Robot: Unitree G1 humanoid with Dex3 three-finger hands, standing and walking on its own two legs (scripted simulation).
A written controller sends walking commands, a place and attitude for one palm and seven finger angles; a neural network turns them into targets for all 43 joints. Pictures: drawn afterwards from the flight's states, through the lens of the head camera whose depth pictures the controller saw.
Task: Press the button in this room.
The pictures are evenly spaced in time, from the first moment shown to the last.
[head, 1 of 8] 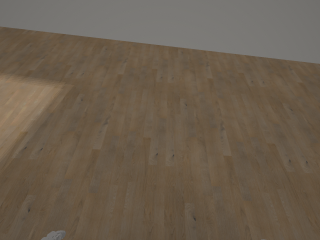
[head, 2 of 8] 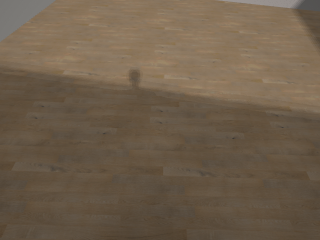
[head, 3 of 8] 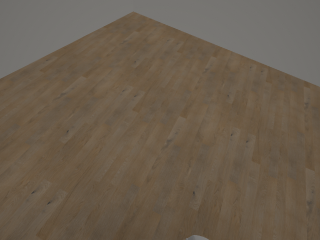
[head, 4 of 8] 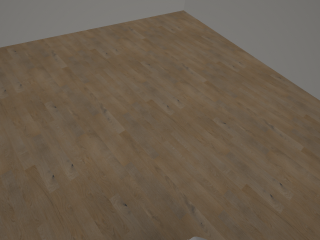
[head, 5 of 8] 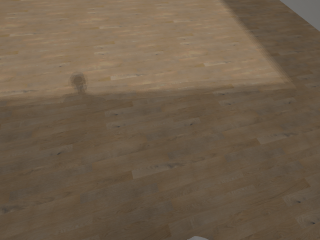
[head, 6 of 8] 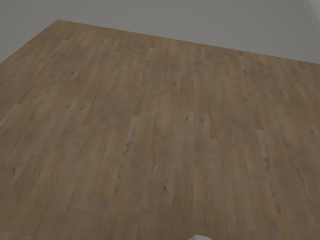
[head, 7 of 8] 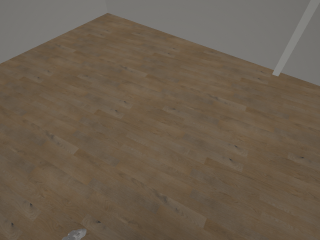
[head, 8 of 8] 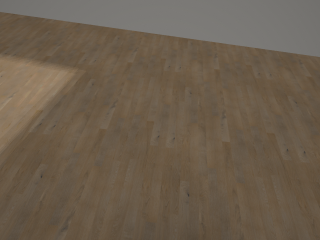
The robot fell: no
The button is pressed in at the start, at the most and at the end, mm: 0 0 0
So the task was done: no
